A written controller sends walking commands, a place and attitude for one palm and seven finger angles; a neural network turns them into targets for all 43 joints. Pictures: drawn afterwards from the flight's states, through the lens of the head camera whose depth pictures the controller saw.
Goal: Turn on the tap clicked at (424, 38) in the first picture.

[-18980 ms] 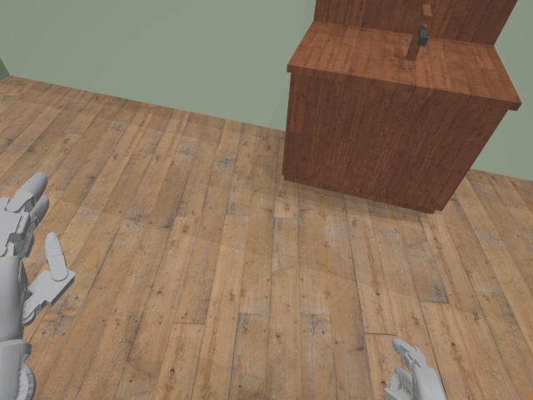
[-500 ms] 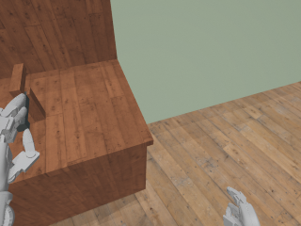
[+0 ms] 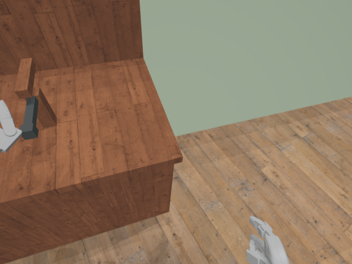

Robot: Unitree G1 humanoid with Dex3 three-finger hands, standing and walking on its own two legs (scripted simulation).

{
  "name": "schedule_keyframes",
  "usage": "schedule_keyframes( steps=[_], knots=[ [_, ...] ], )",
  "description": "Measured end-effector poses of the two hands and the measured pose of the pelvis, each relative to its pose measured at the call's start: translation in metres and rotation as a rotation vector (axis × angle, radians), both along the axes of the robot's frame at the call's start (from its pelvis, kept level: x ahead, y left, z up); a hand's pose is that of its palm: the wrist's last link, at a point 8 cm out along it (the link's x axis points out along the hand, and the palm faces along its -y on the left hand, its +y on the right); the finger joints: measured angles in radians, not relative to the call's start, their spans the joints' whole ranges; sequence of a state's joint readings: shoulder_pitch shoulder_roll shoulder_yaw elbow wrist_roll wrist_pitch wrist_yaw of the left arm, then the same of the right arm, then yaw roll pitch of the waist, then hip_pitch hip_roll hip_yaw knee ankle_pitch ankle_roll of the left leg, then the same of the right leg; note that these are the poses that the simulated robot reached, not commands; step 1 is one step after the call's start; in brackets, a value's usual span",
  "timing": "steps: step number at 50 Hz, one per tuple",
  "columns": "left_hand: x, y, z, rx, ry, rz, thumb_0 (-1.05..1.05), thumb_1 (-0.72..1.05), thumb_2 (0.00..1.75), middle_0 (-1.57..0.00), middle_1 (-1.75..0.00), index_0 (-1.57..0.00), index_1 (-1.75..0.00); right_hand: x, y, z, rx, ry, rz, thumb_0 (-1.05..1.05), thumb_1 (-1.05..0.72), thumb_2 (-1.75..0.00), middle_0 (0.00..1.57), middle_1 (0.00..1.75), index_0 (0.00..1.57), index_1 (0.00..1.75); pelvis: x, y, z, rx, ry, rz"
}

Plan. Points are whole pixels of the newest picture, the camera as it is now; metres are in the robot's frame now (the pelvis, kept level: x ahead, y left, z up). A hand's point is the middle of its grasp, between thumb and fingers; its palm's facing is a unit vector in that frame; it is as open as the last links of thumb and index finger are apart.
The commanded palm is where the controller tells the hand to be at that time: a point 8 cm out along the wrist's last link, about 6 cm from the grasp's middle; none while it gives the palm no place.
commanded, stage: come to a stop and stand still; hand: left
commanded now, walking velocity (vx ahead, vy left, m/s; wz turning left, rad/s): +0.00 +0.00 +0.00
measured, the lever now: (29, 131) +0.36 +0.40 +0.05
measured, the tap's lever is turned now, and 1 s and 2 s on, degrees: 0 0 0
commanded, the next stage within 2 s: look again from close up in 0.88 s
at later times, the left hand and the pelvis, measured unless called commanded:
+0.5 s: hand (46, 151) +0.25 +0.26 +0.17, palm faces +0.35 -0.88 -0.31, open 7.4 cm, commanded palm +0.18 +0.30 +0.18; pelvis +0.02 +0.02 +0.00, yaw -1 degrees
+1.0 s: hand (35, 164) +0.23 +0.27 +0.15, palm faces +0.37 -0.85 -0.37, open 7.4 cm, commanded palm +0.17 +0.30 +0.18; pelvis +0.01 +0.02 +0.00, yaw +0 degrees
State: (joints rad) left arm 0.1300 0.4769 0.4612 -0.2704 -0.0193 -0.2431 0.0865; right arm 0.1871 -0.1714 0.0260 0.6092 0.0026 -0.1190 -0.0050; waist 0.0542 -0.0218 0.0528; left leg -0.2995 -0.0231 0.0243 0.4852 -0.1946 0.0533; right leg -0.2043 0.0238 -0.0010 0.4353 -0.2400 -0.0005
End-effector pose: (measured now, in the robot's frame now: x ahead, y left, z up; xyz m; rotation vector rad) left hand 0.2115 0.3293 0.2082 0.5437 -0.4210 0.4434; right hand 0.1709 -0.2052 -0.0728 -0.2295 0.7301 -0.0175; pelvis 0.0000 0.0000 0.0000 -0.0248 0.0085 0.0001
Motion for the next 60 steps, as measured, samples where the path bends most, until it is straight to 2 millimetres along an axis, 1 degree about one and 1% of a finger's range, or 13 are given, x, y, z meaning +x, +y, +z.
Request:
schedule_keyframes(
  steps=[3,6,8,10,12,15,17,21,26,33,41,51,60],
  knots=[
    [0.002,-0.018,-0.009,-0.046,0.038,-0.063,0.01,0.89,0.9,-0.21,-0.3,-0.2,-0.3,-0.001,-0.012,0.005,0.011,-0.042,-0.05,0.02,-0.9,-0.9,0.2,0.3,0.21,0.3,0.001,0.005,0.0,-0.001,0.002,-0.021],
    [-0.005,-0.049,-0.03,-0.081,0.148,-0.18,0.01,0.9,0.9,-0.21,-0.3,-0.2,-0.3,-0.005,-0.022,0.01,-0.003,-0.066,-0.098,0.02,-0.9,-0.9,0.2,0.3,0.21,0.3,0.005,0.011,0.0,-0.001,0.004,-0.037],
    [-0.012,-0.058,-0.043,-0.089,0.217,-0.227,0.01,0.89,0.9,-0.21,-0.3,-0.2,-0.3,-0.008,-0.027,0.012,-0.026,-0.062,-0.125,0.02,-0.9,-0.9,0.2,0.3,0.2,0.3,0.008,0.011,0.0,0.0,0.004,-0.04],
    [-0.016,-0.053,-0.053,-0.092,0.258,-0.225,0.01,0.89,0.9,-0.22,-0.3,-0.21,-0.3,-0.01,-0.029,0.014,-0.052,-0.048,-0.14,0.02,-0.9,-0.9,0.2,0.3,0.2,0.3,0.01,0.011,0.0,0.0,0.002,-0.035],
    [-0.017,-0.039,-0.057,-0.09,0.263,-0.182,0.01,0.88,0.9,-0.22,-0.3,-0.22,-0.3,-0.011,-0.029,0.015,-0.078,-0.03,-0.138,0.02,-0.9,-0.9,0.2,0.3,0.2,0.3,0.011,0.01,0.001,0.0,0.0,-0.029],
    [-0.015,-0.018,-0.051,-0.094,0.2,-0.1,0.01,0.88,0.9,-0.22,-0.3,-0.22,-0.3,-0.009,-0.026,0.016,-0.105,-0.013,-0.11,0.02,-0.9,-0.9,0.2,0.3,0.2,0.3,0.011,0.01,0.001,-0.003,-0.006,-0.018],
    [-0.014,-0.011,-0.042,-0.107,0.135,-0.066,0.01,0.88,0.9,-0.22,-0.3,-0.22,-0.3,-0.005,-0.021,0.017,-0.108,-0.018,-0.088,0.02,-0.9,-0.9,0.2,0.3,0.2,0.3,0.011,0.011,0.001,-0.005,-0.01,-0.016],
    [-0.009,-0.018,-0.03,-0.137,0.045,-0.089,0.01,0.89,0.9,-0.21,-0.3,-0.21,-0.3,0.007,-0.008,0.02,-0.085,-0.055,-0.057,0.02,-0.9,-0.9,0.2,0.3,0.2,0.3,0.014,0.017,0.001,-0.008,-0.01,-0.02],
    [-0.003,-0.03,-0.037,-0.137,0.097,-0.157,0.01,0.89,0.9,-0.21,-0.3,-0.21,-0.3,0.018,0.009,0.022,-0.038,-0.097,-0.058,0.02,-0.9,-0.9,0.2,0.3,0.2,0.3,0.017,0.023,0.002,-0.008,-0.006,-0.026],
    [-0.008,-0.012,-0.045,-0.114,0.18,-0.112,0.01,0.89,0.9,-0.22,-0.3,-0.21,-0.3,0.017,0.021,0.019,-0.023,-0.072,-0.049,0.01,-0.9,-0.9,0.2,0.3,0.21,0.3,0.015,0.025,0.002,-0.007,-0.008,-0.019],
    [-0.02,-0.015,-0.033,-0.122,0.109,-0.099,0.01,0.89,0.9,-0.21,-0.3,-0.21,-0.3,0.007,0.017,0.013,-0.043,-0.034,-0.031,0.02,-0.9,-0.9,0.2,0.3,0.21,0.3,0.009,0.027,0.002,-0.004,-0.018,-0.008],
    [-0.024,-0.019,-0.043,-0.131,0.173,-0.078,0.01,0.89,0.9,-0.21,-0.3,-0.21,-0.3,-0.004,0.004,0.011,-0.036,-0.033,-0.071,0.02,-0.9,-0.9,0.2,0.3,0.2,0.3,0.005,0.021,0.003,-0.005,-0.023,-0.007],
    [-0.029,-0.03,-0.034,-0.12,0.139,-0.089,0.01,0.89,0.9,-0.21,-0.3,-0.21,-0.3,-0.005,-0.008,0.012,-0.045,-0.035,-0.079,0.02,-0.9,-0.9,0.2,0.3,0.2,0.3,0.006,0.013,0.004,-0.006,-0.028,-0.006]
  ],
)
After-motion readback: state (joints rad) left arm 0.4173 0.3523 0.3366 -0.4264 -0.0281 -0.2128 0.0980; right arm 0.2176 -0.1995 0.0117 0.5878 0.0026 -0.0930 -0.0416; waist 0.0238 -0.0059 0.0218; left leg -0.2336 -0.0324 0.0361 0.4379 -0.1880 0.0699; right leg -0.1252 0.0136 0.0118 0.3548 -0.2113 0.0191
